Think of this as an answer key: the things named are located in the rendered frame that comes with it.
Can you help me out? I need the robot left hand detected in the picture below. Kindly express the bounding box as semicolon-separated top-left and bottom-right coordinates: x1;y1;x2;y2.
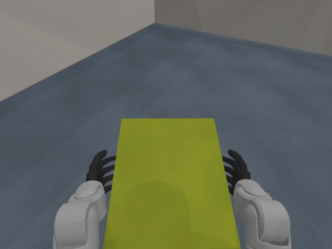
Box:
86;149;116;194

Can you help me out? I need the carton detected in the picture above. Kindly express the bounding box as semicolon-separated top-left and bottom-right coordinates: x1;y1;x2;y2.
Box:
103;118;241;249

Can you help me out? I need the robot right hand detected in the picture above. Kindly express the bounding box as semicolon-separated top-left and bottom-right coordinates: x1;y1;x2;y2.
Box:
222;149;251;196

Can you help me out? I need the left robot forearm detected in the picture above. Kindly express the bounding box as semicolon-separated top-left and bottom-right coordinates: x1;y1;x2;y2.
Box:
53;181;107;249

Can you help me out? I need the right robot forearm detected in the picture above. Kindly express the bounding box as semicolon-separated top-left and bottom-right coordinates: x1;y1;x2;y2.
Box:
233;179;292;249

